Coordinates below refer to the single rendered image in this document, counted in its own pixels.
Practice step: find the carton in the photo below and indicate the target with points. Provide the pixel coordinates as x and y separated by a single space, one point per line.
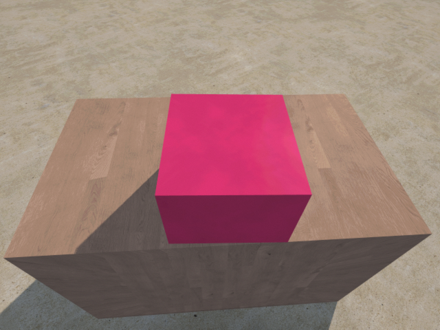
230 170

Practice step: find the pedestal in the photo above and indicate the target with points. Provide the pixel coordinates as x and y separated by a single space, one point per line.
93 232

